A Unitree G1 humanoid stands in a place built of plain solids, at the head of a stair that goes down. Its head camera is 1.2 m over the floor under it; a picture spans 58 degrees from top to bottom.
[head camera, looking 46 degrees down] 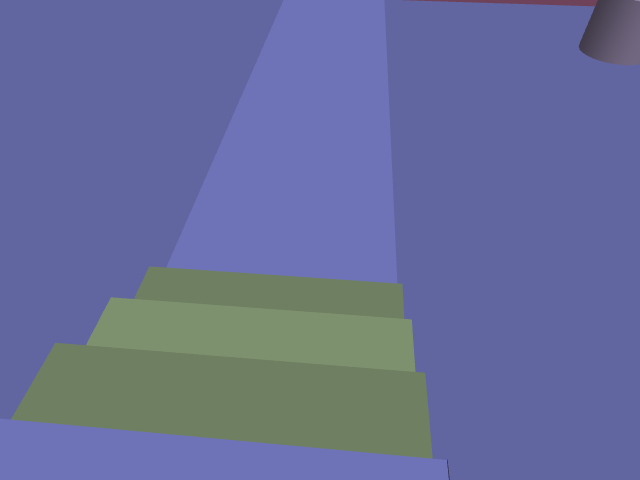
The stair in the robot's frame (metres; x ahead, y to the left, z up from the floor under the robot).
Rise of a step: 0.17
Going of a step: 0.33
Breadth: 1.31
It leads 5 degrees to the right of straight ahead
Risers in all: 4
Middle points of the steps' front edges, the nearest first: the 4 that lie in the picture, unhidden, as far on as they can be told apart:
0.43 0.32 0.00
0.76 0.30 -0.17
1.08 0.27 -0.34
1.41 0.24 -0.52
